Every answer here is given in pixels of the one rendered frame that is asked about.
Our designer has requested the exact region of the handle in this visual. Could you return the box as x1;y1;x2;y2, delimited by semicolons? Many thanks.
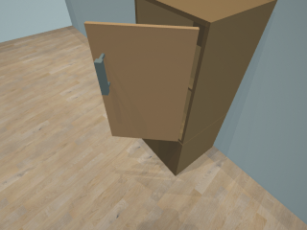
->
93;53;110;96

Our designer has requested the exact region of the cupboard door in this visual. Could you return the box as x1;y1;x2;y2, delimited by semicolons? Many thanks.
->
83;21;200;142

